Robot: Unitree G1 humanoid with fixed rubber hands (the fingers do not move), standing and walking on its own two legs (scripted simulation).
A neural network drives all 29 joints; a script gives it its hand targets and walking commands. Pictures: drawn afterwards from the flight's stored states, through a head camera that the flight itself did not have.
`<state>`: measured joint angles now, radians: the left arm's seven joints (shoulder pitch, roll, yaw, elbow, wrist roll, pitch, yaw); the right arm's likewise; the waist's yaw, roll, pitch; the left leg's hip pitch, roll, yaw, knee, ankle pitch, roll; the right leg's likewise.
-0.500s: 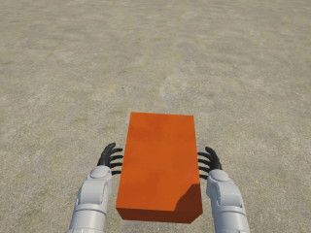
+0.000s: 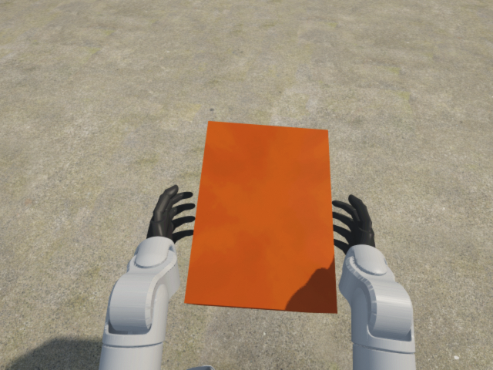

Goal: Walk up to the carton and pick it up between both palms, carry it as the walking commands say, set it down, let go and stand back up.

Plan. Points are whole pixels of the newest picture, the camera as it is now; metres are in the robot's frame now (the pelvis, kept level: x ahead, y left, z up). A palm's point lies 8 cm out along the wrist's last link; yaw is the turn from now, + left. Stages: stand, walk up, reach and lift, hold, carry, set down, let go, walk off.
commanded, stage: carry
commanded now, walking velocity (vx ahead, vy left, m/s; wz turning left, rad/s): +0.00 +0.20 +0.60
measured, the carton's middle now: (260, 220) +0.36 -0.02 +0.01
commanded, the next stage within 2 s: none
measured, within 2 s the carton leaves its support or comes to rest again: neither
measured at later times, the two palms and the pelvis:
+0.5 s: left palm (26, 321) +0.17 +0.27 +0.08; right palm (251, 265) +0.25 +0.00 +0.07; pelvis -0.06 +0.07 -0.01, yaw +15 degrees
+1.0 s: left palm out of the picture +0.00 +0.47 +0.08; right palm (59, 327) +0.17 +0.25 +0.06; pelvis -0.15 +0.21 -0.01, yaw +34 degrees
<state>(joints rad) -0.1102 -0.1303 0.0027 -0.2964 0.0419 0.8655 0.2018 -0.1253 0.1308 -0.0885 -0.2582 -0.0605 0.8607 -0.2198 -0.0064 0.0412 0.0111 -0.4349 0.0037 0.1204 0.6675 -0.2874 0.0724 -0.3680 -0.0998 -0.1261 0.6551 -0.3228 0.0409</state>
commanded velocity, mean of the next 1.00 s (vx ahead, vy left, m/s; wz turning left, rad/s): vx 0.00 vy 0.20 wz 0.60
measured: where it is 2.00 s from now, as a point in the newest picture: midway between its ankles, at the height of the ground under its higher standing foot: outside the picture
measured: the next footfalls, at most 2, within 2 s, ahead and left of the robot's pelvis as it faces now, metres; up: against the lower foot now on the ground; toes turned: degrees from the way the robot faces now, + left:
right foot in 0.44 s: +0.05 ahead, -0.07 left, +0.00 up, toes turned +2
left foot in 0.68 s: -0.14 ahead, +0.32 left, +0.00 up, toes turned +28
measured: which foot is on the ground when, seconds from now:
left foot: down 0.00-0.42, up 0.44-0.66, down 0.68-0.92, up 0.94-1.00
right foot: down 0.00-0.16, up 0.18-0.42, down 0.44-0.68, up 0.70-0.88, down 0.90-1.00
